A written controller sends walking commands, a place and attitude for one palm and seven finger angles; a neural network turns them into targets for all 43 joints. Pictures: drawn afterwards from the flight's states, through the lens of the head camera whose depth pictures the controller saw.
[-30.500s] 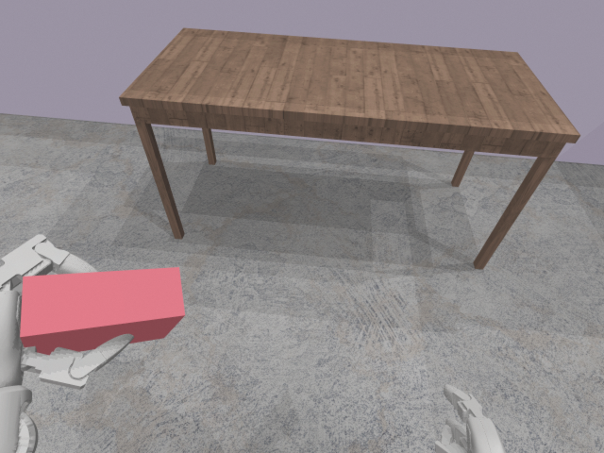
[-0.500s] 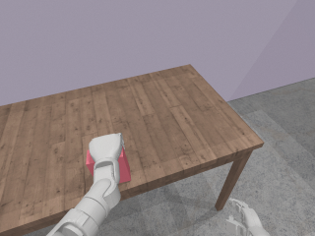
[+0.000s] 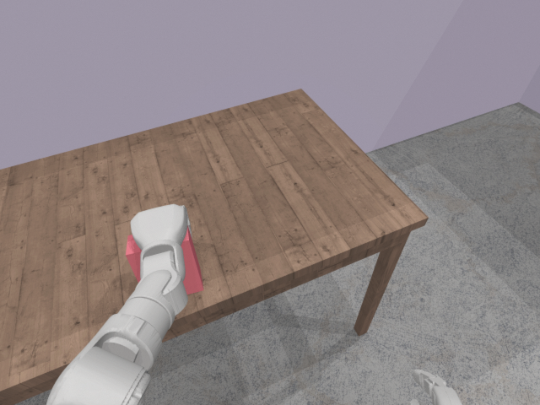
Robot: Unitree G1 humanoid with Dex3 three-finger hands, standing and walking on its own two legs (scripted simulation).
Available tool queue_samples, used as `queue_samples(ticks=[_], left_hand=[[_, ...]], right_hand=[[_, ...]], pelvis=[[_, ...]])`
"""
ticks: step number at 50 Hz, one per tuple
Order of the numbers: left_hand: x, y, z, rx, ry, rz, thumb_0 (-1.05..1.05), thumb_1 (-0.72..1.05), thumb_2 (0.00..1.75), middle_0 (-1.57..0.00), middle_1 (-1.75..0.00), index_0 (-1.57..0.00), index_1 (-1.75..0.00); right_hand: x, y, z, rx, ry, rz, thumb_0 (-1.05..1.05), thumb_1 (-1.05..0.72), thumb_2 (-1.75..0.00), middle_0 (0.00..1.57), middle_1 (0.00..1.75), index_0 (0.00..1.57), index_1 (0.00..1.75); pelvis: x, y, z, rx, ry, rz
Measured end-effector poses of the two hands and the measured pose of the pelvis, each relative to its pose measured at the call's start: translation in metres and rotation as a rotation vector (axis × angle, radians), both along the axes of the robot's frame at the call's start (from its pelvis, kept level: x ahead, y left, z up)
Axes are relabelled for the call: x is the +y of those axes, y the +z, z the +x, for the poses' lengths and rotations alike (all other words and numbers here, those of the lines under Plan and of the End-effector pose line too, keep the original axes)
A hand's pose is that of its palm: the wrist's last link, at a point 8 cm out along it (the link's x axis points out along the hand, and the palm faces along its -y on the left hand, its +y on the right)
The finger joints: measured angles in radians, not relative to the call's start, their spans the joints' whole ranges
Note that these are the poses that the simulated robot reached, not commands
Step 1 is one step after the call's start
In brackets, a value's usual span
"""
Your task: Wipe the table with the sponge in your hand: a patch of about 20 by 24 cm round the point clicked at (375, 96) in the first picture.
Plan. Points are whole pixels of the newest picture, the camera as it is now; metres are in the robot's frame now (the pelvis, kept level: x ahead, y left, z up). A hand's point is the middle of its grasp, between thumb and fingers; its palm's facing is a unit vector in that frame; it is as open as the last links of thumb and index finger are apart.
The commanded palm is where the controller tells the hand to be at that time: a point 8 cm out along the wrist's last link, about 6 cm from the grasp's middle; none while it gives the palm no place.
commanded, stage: wipe forward along the third lane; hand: left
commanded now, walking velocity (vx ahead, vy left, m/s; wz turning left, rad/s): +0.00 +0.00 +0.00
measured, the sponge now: (170, 272) +0.35 +0.22 -0.04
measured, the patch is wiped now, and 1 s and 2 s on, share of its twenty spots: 0.70 0.80 0.95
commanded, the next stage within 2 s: wipe back along the third lane in 1.02 s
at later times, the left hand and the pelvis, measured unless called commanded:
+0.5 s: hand (167, 219) +0.43 +0.23 +0.01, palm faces -0.13 +0.01 -0.99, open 9.5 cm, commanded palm +0.42 +0.23 +0.05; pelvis -0.01 -0.01 -0.01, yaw -2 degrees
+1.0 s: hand (161, 205) +0.46 +0.25 +0.01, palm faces -0.14 +0.00 -0.99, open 9.5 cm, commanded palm +0.46 +0.25 +0.04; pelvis +0.00 +0.01 -0.02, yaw -2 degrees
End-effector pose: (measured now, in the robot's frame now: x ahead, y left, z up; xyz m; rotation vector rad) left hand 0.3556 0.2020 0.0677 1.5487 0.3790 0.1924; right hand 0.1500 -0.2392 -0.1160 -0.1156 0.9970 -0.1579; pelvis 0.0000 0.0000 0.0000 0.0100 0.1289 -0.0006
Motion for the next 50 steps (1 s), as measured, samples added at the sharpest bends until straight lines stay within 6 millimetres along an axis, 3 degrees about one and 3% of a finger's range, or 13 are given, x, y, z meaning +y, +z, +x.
queue_samples(ticks=[14, 25, 30, 43, 50], left_hand=[[0.008, 0.004, 0.032, -0.01, 0.024, 0.043, 0.01, -0.6, 1.2, -0.85, -1.38, -0.88, -1.36], [0.017, 0.002, 0.062, 0.017, 0.05, 0.042, 0.02, -0.6, 1.19, -0.85, -1.39, -0.87, -1.36], [0.022, 0.001, 0.07, 0.027, 0.047, 0.037, 0.01, -0.6, 1.19, -0.85, -1.39, -0.88, -1.36], [0.037, 0.003, 0.089, 0.008, 0.043, 0.034, 0.01, -0.6, 1.19, -0.86, -1.39, -0.88, -1.36], [0.041, 0.0, 0.097, 0.02, 0.043, 0.033, 0.01, -0.6, 1.19, -0.85, -1.39, -0.88, -1.37]], right_hand=[[-0.023, -0.019, -0.066, 0.091, -0.081, -0.031, 0.01, -0.91, -0.9, 0.21, 0.29, 0.2, 0.3], [-0.037, -0.024, -0.107, 0.177, -0.142, -0.059, 0.01, -0.91, -0.9, 0.2, 0.29, 0.2, 0.3], [-0.035, -0.023, -0.111, 0.189, -0.146, -0.057, 0.01, -0.91, -0.9, 0.2, 0.29, 0.2, 0.3], [-0.019, -0.019, -0.094, 0.157, -0.125, -0.055, 0.01, -0.91, -0.9, 0.21, 0.29, 0.2, 0.3], [-0.009, -0.017, -0.094, 0.17, -0.121, -0.064, 0.01, -0.91, -0.9, 0.21, 0.29, 0.2, 0.3]], pelvis=[[-0.009, -0.01, -0.017, 0.064, -0.013, -0.001], [-0.009, -0.013, -0.011, 0.115, -0.029, -0.01], [-0.007, -0.013, -0.007, 0.127, -0.031, -0.015], [0.004, -0.016, -0.003, 0.159, -0.029, -0.028], [0.015, -0.017, -0.002, 0.173, -0.027, -0.036]])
